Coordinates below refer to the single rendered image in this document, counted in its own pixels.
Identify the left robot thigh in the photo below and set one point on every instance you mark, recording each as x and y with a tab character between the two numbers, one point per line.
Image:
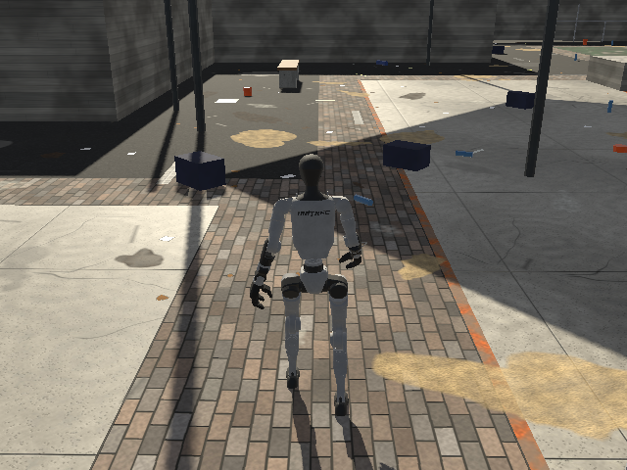
291	293

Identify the robot left hand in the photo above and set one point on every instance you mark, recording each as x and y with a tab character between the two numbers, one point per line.
255	296

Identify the left robot upper arm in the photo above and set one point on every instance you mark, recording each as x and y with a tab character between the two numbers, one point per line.
276	224

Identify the left robot shin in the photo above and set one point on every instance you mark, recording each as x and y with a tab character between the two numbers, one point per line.
291	346

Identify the robot right forearm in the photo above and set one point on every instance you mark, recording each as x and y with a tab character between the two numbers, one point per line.
357	250

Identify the robot right hand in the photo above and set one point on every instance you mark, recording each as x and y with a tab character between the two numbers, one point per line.
347	256

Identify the right robot upper arm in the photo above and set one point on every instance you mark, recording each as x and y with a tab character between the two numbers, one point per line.
343	206

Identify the robot left forearm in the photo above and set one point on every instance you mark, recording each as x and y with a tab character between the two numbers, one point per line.
263	266

